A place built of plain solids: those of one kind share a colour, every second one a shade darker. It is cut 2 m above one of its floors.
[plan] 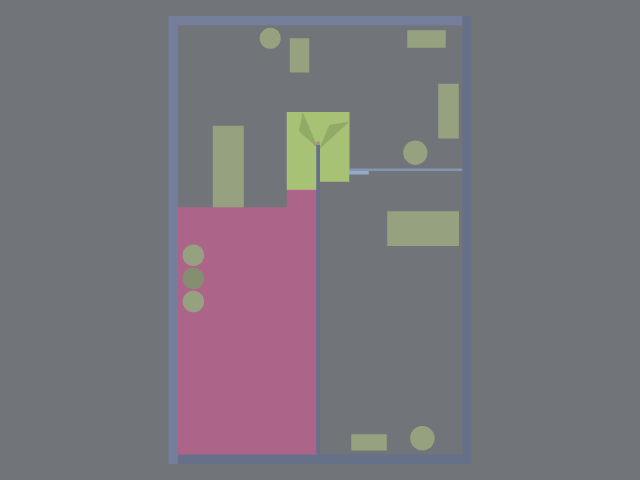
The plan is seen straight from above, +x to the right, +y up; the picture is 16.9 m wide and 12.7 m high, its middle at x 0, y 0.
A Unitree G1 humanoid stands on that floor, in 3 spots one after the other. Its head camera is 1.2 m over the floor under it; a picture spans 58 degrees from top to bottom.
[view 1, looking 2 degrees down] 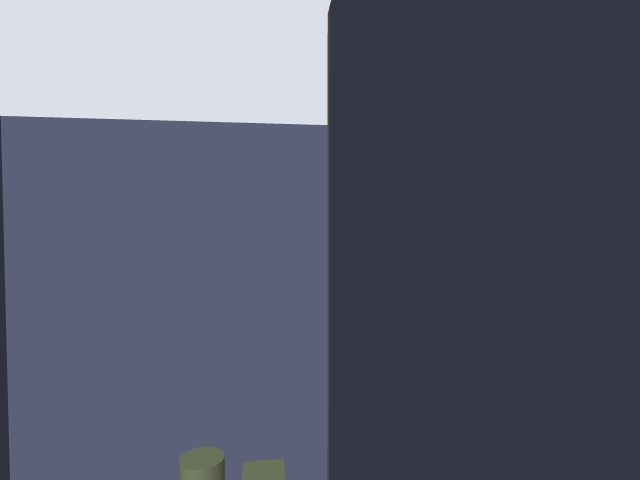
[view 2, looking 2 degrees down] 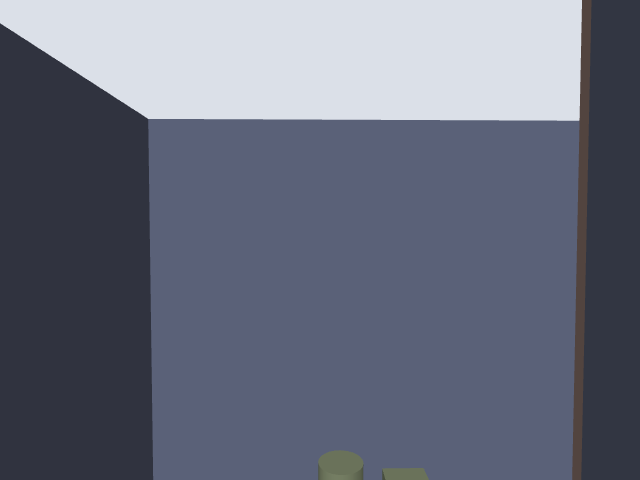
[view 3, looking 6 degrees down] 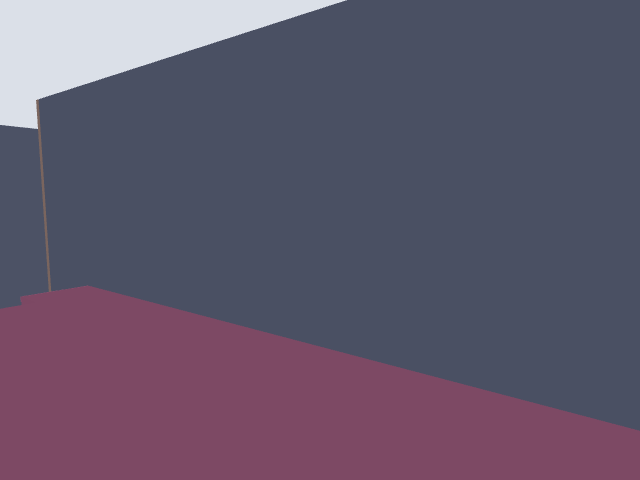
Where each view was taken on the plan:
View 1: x -0.49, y -0.19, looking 83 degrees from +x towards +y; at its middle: wall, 5.91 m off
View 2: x -1.67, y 0.07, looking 89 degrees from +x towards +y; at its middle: wall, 5.62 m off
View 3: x -2.76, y -4.52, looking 37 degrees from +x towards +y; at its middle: wall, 3.35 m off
